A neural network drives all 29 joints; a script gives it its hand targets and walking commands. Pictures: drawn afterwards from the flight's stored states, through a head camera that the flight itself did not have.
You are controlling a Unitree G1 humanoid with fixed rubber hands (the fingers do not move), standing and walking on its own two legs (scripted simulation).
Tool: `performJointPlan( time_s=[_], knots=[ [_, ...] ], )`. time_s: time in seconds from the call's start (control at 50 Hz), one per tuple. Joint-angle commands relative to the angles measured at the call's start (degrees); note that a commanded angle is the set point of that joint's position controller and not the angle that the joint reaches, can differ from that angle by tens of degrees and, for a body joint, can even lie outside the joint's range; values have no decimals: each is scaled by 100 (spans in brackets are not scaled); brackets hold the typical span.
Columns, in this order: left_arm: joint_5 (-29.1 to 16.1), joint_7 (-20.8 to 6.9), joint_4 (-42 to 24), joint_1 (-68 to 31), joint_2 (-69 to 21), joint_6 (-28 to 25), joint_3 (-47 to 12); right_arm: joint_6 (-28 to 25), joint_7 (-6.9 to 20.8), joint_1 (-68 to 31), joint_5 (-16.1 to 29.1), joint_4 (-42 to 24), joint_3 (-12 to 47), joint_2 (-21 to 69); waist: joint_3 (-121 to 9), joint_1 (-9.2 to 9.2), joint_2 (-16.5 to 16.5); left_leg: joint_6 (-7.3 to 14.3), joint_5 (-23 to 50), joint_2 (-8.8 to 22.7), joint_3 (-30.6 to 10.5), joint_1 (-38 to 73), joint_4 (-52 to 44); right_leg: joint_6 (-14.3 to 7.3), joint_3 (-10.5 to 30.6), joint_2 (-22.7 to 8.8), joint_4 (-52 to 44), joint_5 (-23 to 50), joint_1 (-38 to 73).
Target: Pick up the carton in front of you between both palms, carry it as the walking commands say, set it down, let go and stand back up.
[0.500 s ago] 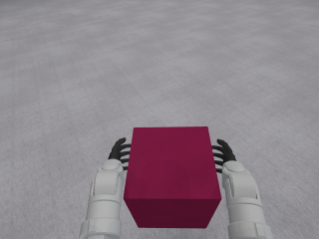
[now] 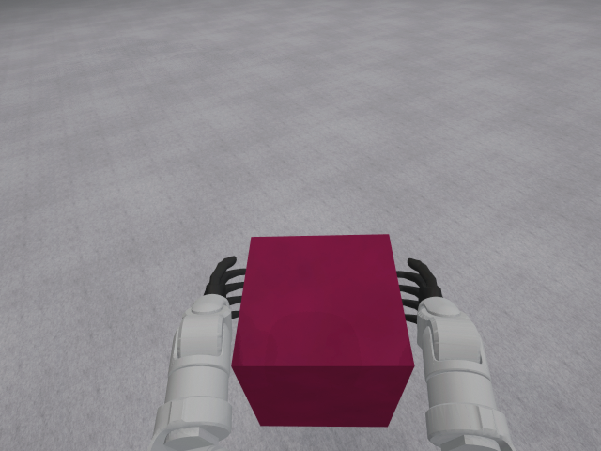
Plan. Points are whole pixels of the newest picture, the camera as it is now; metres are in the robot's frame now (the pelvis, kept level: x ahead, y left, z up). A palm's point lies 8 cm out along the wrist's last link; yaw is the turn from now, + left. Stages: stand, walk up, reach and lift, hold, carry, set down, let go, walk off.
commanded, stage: set down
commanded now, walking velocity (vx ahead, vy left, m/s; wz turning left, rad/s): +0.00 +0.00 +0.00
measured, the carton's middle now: (321, 334) +0.30 +0.00 -0.03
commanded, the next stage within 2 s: none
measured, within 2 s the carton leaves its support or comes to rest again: neither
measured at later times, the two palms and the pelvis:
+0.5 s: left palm (241, 341) +0.34 +0.15 -0.12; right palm (402, 342) +0.35 -0.15 -0.14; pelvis -0.01 +0.02 -0.05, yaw -2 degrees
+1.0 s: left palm (255, 355) +0.39 +0.15 -0.26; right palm (388, 350) +0.41 -0.15 -0.27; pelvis -0.05 +0.01 -0.20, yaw +0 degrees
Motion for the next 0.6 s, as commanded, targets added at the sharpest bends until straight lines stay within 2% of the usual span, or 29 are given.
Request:
performJointPlan(
  time_s=[0.0,0.12,0.2,0.24,0.3,0.4,0.48,0.54,0.58],
  knots=[
    [-1302,-1384,177,-2905,-5263,-263,-2566,-321,1469,-3102,1424,129,2655,5259,-842,65,-154,297,-497,-519,-170,-975,-563,91,742,186,-433,-539,715],
    [-627,-1190,1107,-3327,-5047,-780,-1504,-923,1426,-3584,702,1146,1515,4695,-647,-11,-9,245,-432,-526,-186,-1438,-174,-12,639,294,49,-399,38],
    [-139,-895,1426,-3087,-4482,-1391,-816,-1553,1289,-3409,180,1467,844,3888,-845,-17,-13,165,162,-592,-183,-2003,315,-25,566,427,626,228,-722],
    [-35,-798,1458,-2860,-4219,-1757,-699,-1927,1242,-3209,52,1576,750,3584,-1131,-11,-69,107,561,-647,-143,-2303,623,-11,554,465,931,631,-1130],
    [-135,-724,1395,-2768,-4295,-2366,-949,-2546,1255,-3157,128,1650,1009,3595,-1887,27,-65,5,1209,-741,-112,-2573,1053,1,545,528,1408,1257,-1576],
    [-637,-572,1172,-3174,-4789,-3223,-1969,-3387,1232,-3603,659,1600,2025,3991,-3807,100,-115,-172,2290,-811,-81,-3247,1996,16,594,623,2356,2362,-1990],
    [-1006,-400,816,-3583,-4706,-3617,-2697,-3734,1080,-3868,881,1388,2588,4067,-5488,7,-274,-261,2491,-872,-37,-4197,2717,82,664,582,3175,3110,-2126],
    [-1153,-317,629,-3910,-4618,-3612,-2911,-3702,996,-4114,958,1263,2741,4032,-6050,-1,-291,-275,2026,-955,62,-4605,3086,159,580,632,3513,2500,-2789],
    [-1148,-322,640,-4136,-4636,-3486,-2852,-3575,992,-4259,934,1373,2690,4033,-5940,-7,-247,-273,1347,-1007,120,-4947,3279,180,503,669,3663,1692,-3430]
  ],
)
